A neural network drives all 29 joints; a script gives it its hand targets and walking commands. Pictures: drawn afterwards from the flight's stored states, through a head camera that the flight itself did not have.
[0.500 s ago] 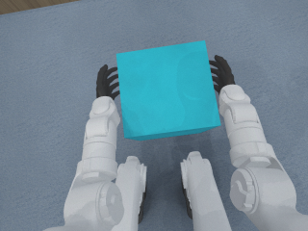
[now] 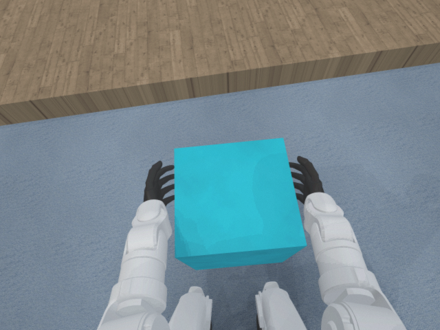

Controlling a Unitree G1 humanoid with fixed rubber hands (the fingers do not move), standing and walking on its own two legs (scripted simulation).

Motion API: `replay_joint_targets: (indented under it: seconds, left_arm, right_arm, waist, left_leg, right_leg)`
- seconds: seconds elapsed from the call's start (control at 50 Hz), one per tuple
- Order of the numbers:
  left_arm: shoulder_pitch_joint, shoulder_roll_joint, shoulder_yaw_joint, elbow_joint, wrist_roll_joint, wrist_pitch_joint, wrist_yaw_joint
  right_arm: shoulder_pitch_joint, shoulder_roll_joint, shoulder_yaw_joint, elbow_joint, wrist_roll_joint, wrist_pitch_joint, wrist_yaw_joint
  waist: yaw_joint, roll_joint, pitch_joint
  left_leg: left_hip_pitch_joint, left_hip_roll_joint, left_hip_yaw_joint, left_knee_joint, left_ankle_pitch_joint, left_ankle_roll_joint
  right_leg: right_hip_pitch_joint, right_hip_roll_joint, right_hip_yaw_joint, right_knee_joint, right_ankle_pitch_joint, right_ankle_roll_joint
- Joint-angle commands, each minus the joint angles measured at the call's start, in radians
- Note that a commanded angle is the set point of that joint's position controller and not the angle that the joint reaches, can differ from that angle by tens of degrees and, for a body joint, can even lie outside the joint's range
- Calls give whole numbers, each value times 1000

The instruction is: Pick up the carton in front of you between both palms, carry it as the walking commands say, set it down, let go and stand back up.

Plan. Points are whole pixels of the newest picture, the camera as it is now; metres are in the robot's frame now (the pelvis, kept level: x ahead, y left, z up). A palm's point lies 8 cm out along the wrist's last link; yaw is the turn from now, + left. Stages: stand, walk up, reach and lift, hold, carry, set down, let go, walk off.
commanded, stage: reach and lift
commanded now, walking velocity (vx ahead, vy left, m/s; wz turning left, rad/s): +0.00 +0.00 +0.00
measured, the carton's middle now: (234, 211) +0.37 -0.01 -0.11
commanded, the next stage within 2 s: hold in 1.58 s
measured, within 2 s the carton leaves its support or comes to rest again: neither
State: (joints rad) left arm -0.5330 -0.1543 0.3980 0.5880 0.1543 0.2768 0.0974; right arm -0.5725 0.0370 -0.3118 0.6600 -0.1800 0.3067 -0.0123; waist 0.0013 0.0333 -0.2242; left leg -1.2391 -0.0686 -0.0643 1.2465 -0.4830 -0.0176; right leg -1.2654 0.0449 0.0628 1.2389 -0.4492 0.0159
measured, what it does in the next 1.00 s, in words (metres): rises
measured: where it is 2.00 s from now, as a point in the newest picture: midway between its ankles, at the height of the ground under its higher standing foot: outside the picture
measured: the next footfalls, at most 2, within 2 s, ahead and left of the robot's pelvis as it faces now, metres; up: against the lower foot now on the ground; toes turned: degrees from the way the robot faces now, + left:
none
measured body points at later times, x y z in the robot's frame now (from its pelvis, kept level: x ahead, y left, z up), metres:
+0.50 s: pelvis +0.04 +0.00 +0.11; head +0.05 +0.00 +0.56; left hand +0.36 +0.15 +0.11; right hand +0.35 -0.15 +0.11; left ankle +0.05 +0.12 -0.62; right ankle +0.06 -0.12 -0.62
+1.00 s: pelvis +0.03 +0.00 +0.12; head +0.01 +0.00 +0.57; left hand +0.35 +0.15 +0.15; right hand +0.34 -0.15 +0.14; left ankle +0.05 +0.12 -0.62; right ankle +0.06 -0.12 -0.62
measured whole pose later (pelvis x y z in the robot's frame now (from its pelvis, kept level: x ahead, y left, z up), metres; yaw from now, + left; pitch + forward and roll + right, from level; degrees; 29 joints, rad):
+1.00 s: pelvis +0.03 +0.00 +0.12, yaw +0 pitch -4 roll +0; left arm -0.37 -0.18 0.35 0.41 0.31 0.58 -0.01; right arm -0.34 0.17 -0.31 0.38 -0.32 0.62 0.01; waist 0.00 0.01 0.02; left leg -0.17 -0.03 -0.09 0.47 -0.23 0.00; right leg -0.19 0.03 0.07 0.46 -0.20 0.01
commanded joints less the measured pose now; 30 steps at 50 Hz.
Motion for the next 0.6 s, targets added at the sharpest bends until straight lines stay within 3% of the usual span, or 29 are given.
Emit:
replay_joint_targets:
  seconds: [0.0, 0.2, 0.44, 0.5, 0.58]
  left_arm:
    - [-494, -1019, -599, 67, -94, 10, -243]
    - [-321, -1024, -643, 20, -76, 47, -269]
    - [-147, -1029, -703, -90, -101, 187, -311]
    - [-128, -1020, -710, -133, -106, 234, -318]
    - [-131, -988, -662, -135, -86, 288, -328]
  right_arm:
    - [-498, 1061, 537, -40, 123, -28, 212]
    - [-345, 1071, 582, -121, 118, 2, 220]
    - [-200, 1069, 653, -271, 148, 144, 236]
    - [-177, 1057, 659, -315, 151, 192, 235]
    - [-163, 1039, 601, -306, 129, 248, 238]
  waist:
    - [-14, -51, -564]
    - [-11, -42, -423]
    - [-3, -31, -216]
    - [-10, -22, -145]
    - [-15, -17, -13]
  left_leg:
    - [324, -90, 17, -237, 221, 0]
    - [621, -59, -22, -466, 355, 11]
    - [965, -24, -36, -736, 520, 7]
    - [1030, -18, -36, -796, 526, 4]
    - [1046, -13, -33, -861, 418, 8]
  right_leg:
    - [544, 91, -9, -222, 265, -14]
    - [797, 70, 21, -444, 374, -19]
    - [1102, 47, 26, -720, 502, -12]
    - [1150, 44, 22, -780, 497, -12]
    - [1165, 40, 12, -837, 399, -17]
